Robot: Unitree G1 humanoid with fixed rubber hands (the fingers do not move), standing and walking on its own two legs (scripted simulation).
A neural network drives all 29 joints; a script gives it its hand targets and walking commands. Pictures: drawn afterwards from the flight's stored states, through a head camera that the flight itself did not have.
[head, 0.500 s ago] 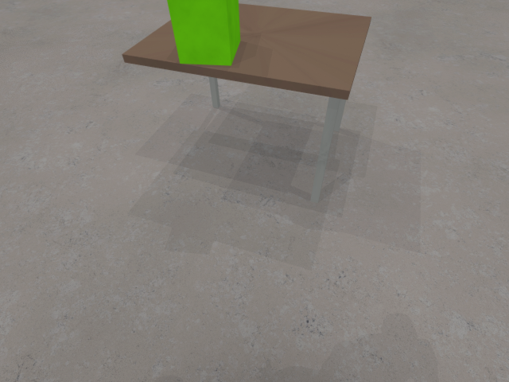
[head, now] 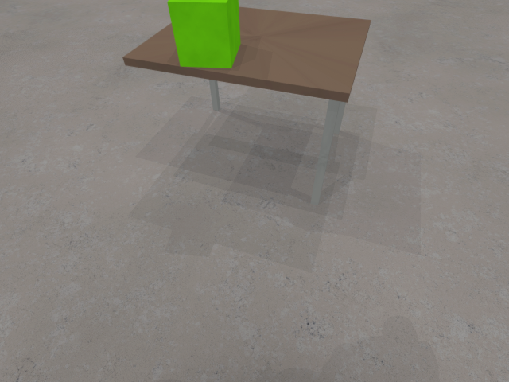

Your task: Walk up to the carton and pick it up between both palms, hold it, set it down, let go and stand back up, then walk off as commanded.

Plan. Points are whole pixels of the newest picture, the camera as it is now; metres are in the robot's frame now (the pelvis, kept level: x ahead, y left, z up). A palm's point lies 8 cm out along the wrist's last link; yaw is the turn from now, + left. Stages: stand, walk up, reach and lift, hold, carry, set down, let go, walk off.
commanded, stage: walk up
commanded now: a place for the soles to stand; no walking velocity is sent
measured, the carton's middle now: (208, 25) +1.37 +0.17 +0.01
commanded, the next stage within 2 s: none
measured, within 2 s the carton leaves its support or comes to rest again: neither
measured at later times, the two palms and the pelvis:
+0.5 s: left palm (20, 377) +0.18 +0.43 -0.13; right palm out of the picture +0.14 -0.18 -0.08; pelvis +0.12 +0.14 +0.01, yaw -5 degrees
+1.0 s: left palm (10, 275) +0.38 +0.56 -0.15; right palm (287, 272) +0.35 -0.05 -0.11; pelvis +0.31 +0.26 -0.02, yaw -6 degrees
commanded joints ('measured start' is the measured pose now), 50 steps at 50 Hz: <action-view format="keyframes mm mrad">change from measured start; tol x64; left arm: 1 118 491 164 -42 24 -56 10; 50 -15 455 135 -194 31 -59 16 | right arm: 1 -147 -291 -123 -163 -76 -10 40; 50 284 -315 -163 -147 -22 -14 58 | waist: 1 64 -132 88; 50 -131 11 -71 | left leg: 1 -501 37 -58 404 -181 27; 18 65 361 -670 -499 -526 -42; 35 87 36 165 274 1046 -206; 37 -402 -94 34 876 -234 -158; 50 246 33 68 36 -5 -4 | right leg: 1 177 -346 611 -415 -670 -201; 18 -452 38 154 692 -135 -51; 32 -326 49 -134 114 41 0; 37 625 -264 265 -77 164 -271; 39 116 -464 756 -374 -661 -348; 50 -279 -114 19 204 -143 -128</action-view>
